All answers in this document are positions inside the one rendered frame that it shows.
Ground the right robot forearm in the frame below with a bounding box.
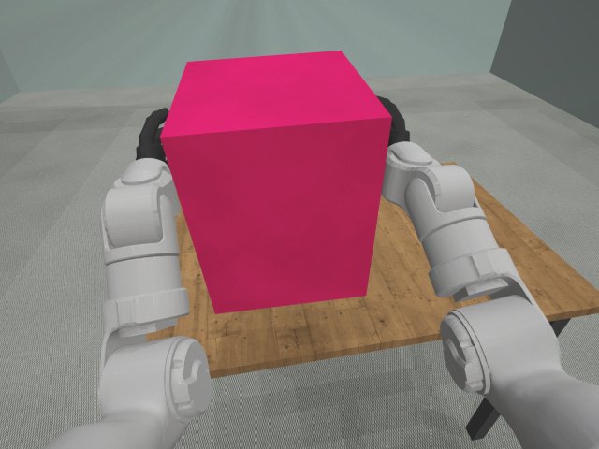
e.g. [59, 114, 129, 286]
[381, 141, 562, 365]

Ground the robot left upper arm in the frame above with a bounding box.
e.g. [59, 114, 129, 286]
[42, 336, 213, 449]

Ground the robot right upper arm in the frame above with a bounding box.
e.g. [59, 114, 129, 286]
[440, 295, 599, 449]

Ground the robot right hand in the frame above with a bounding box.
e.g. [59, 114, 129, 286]
[377, 96, 410, 147]

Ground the table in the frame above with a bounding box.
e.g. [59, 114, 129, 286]
[146, 162, 599, 441]

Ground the robot left hand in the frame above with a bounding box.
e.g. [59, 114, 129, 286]
[136, 108, 169, 165]

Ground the left robot forearm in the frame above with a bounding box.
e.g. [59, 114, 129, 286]
[98, 158, 190, 415]

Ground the carton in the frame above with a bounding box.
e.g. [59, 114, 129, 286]
[160, 51, 392, 314]

